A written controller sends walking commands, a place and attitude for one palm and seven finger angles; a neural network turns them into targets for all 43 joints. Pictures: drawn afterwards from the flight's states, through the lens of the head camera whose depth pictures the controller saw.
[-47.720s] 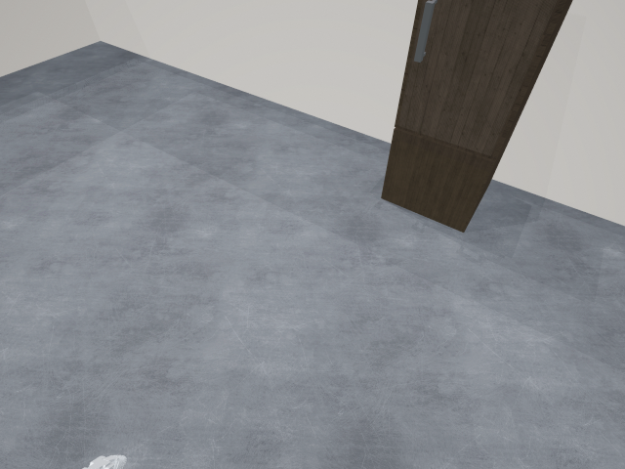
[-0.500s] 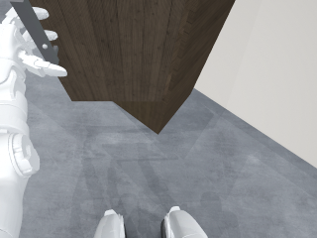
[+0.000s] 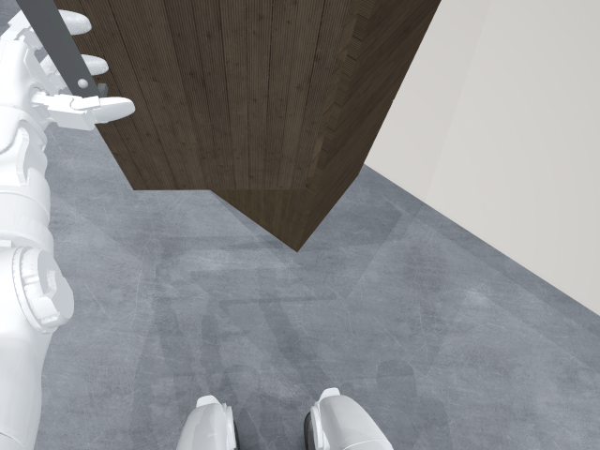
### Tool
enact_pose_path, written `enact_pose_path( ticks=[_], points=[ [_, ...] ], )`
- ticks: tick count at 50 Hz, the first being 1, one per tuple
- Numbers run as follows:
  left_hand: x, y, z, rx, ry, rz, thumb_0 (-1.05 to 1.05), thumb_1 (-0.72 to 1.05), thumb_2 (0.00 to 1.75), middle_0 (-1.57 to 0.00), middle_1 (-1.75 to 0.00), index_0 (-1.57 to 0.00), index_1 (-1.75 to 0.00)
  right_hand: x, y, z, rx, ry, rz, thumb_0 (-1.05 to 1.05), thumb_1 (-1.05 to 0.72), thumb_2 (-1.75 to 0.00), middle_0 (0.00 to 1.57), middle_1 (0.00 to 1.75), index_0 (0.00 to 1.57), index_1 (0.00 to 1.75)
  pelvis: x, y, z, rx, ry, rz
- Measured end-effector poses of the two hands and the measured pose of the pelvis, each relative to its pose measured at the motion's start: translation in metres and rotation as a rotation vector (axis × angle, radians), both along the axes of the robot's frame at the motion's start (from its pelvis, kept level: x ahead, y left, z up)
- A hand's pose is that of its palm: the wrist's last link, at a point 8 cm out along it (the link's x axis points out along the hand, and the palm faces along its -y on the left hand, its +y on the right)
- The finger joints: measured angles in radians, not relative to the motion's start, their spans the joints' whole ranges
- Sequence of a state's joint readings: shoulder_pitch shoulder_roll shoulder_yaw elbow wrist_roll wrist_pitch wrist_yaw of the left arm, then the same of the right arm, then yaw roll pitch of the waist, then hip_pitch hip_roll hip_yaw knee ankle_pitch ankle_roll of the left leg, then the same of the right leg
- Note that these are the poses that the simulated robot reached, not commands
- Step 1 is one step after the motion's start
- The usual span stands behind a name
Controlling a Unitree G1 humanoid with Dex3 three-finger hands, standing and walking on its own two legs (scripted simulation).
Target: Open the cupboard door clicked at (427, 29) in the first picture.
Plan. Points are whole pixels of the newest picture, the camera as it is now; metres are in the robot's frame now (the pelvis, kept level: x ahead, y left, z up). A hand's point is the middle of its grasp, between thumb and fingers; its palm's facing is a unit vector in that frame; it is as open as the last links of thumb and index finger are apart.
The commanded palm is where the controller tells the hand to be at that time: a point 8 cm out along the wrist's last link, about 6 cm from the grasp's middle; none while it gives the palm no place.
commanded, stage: close the thumb around the handle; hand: left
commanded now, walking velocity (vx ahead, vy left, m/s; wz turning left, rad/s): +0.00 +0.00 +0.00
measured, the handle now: (74, 53) +0.60 +0.21 +0.10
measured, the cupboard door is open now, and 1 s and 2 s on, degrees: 40 50 65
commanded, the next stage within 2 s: pull the door open along its arc in 0.42 s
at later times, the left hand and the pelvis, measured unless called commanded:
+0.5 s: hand (82, 83) +0.55 +0.20 +0.11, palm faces -0.05 -1.00 +0.00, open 5.8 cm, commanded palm +0.53 +0.24 +0.10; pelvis +0.00 +0.00 +0.00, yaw -1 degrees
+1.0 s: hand (86, 127) +0.48 +0.19 +0.10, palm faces -0.08 -1.00 +0.00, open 6.2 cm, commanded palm +0.42 +0.23 +0.10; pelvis +0.02 +0.00 +0.02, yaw -1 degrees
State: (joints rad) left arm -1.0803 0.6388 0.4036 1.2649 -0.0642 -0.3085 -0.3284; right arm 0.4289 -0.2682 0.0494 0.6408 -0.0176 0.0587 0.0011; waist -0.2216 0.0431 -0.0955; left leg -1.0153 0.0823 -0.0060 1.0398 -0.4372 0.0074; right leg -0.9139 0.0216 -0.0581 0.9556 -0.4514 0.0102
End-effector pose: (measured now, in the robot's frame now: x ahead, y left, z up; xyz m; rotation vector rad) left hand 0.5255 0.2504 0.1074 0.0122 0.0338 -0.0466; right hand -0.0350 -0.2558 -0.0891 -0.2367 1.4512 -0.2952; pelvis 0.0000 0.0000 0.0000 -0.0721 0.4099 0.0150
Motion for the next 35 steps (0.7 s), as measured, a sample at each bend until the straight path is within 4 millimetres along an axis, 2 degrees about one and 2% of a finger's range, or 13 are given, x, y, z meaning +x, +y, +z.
enact_pose_path(
  ticks=[17,35],
  points=[
    [0.0015,0.0012,-0.0009,-0.008,0.001,-0.002,0.01,0.7,0.82,-0.36,-1.31,-0.38,-1.33,-0.0044,0.0023,0.0024,-0.004,0.008,-0.009,0.0,-0.91,-0.89,0.2,0.3,0.21,0.3,0.0003,0.0022,0.0007,-0.002,0.002,-0.005],
    [-0.0008,0.0,-0.0012,-0.007,-0.004,0.002,0.01,0.71,0.8,-0.34,-1.33,-0.35,-1.35,0.0031,0.0011,0.0015,-0.002,-0.012,-0.011,0.0,-0.91,-0.89,0.2,0.3,0.21,0.3,0.0023,0.002,0.0016,0.003,-0.001,-0.012]
  ],
)
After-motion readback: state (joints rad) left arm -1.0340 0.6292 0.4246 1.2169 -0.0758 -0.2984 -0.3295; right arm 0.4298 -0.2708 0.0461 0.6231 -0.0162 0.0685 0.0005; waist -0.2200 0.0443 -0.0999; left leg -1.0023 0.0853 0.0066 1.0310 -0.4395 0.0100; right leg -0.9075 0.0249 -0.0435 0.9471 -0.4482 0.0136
